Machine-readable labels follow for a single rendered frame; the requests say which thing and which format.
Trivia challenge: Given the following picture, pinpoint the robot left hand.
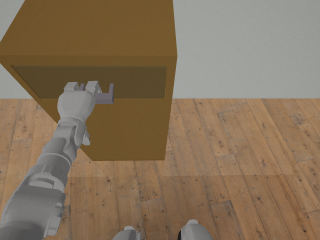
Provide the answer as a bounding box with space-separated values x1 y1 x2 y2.
57 81 102 146

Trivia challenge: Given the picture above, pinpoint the drawer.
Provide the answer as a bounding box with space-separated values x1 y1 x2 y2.
13 65 167 99

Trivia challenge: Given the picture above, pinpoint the cabinet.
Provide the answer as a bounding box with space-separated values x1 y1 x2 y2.
0 0 178 161

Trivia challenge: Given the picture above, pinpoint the robot left shin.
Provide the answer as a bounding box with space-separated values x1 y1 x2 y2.
124 225 135 230

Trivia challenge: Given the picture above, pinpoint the robot left forearm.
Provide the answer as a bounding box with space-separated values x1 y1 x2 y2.
0 117 86 228

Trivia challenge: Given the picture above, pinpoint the robot left thigh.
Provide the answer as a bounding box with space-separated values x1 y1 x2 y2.
112 229 142 240

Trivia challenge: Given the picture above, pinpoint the robot left upper arm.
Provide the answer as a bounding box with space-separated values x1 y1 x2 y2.
0 184 66 240

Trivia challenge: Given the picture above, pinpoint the handle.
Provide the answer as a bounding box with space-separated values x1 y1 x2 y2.
80 83 114 104

